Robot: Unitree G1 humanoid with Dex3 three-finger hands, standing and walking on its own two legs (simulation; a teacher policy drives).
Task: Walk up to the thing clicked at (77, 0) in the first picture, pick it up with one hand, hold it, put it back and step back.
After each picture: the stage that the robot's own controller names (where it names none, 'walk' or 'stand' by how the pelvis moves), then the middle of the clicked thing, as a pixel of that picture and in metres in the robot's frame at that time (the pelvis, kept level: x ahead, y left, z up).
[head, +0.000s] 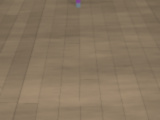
stand; out of the picture +2.27 +0.10 -0.65
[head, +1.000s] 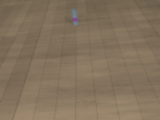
walk; (74, 17) +2.13 +0.27 -0.64
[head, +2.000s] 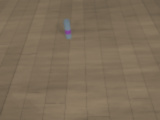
walk; (67, 29) +1.48 +0.30 -0.65
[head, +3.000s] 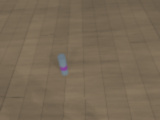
walk; (63, 65) +0.95 +0.26 -0.65
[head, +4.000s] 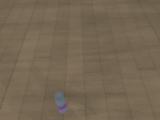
walk; (60, 102) +0.57 +0.23 -0.65
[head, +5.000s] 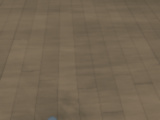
stand; out of the picture +0.39 +0.20 -0.64
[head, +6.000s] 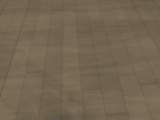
stand; out of the picture +0.37 +0.20 -0.66
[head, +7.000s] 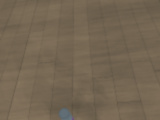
walk; (67, 118) +0.38 +0.22 -0.63
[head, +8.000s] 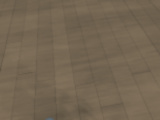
stand; out of the picture +0.35 +0.27 -0.63
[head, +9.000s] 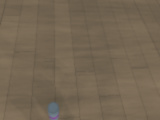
walk; (53, 112) +0.37 +0.14 -0.64
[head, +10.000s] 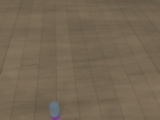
walk; (54, 113) +0.52 +0.18 -0.65
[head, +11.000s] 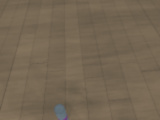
stand; (61, 115) +0.44 +0.21 -0.63
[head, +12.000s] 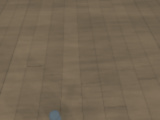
stand; out of the picture +0.41 +0.22 -0.65
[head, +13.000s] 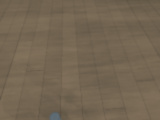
stand; out of the picture +0.44 +0.22 -0.66
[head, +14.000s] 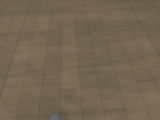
stand; out of the picture +0.42 +0.22 -0.66
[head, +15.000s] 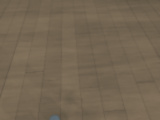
go down; out of the picture +0.41 +0.21 -0.66
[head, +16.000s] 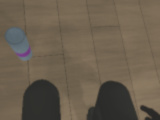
go down; (21, 46) +0.48 +0.26 -0.29
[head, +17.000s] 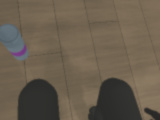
approach; (15, 45) +0.47 +0.28 -0.25
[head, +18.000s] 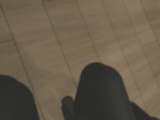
close in; out of the picture +0.45 +0.33 -0.16
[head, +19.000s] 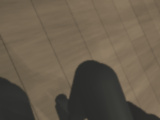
close; out of the picture +0.45 +0.34 -0.16
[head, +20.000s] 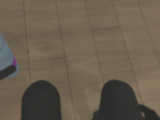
lift; (0, 59) +0.36 +0.28 -0.03
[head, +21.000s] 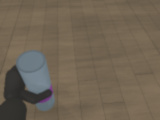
hold; (39, 85) +0.31 +0.15 +0.07
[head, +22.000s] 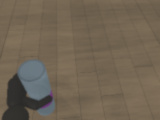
hold; (40, 91) +0.31 +0.16 +0.01
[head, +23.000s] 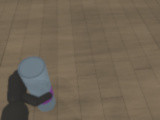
hold; (40, 88) +0.32 +0.16 +0.03
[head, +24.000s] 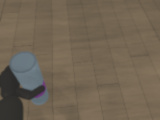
crouch; (33, 82) +0.34 +0.18 -0.01
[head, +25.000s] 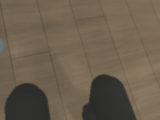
lower; out of the picture +0.48 +0.27 -0.06
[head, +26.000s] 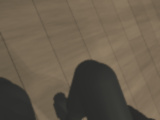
lower; out of the picture +0.44 +0.34 -0.15
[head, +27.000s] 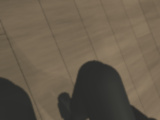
lower; out of the picture +0.43 +0.33 -0.16
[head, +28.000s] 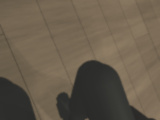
lower; out of the picture +0.43 +0.33 -0.16
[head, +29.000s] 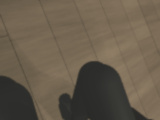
lower; out of the picture +0.42 +0.32 -0.16
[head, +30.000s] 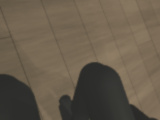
open; out of the picture +0.42 +0.32 -0.16
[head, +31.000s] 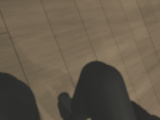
rise; out of the picture +0.57 +0.32 -0.25
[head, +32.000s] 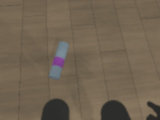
walk; (59, 60) +0.59 +0.16 -0.51
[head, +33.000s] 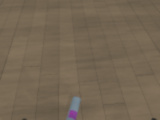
stand; (72, 113) +0.53 +0.09 -0.69
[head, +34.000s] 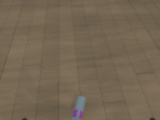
stand; (78, 112) +0.52 +0.05 -0.69
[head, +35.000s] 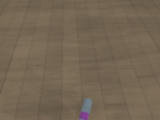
stand; (84, 114) +0.52 +0.01 -0.72
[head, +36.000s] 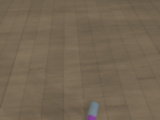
stand; (91, 118) +0.51 -0.04 -0.75
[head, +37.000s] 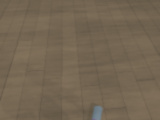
stand; out of the picture +0.47 -0.08 -0.75
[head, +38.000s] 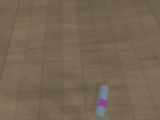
walk; (101, 101) +0.50 -0.14 -0.73
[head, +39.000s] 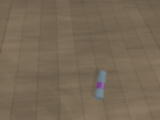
walk; (100, 84) +0.67 -0.20 -0.73
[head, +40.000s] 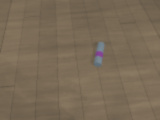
walk; (99, 54) +0.96 -0.14 -0.72
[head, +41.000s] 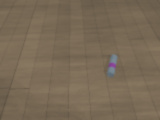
stand; (112, 65) +1.04 -0.28 -0.73
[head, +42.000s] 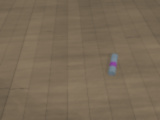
stand; (113, 64) +1.06 -0.29 -0.75
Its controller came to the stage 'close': yes
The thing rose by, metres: 0.67
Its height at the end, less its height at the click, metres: -0.09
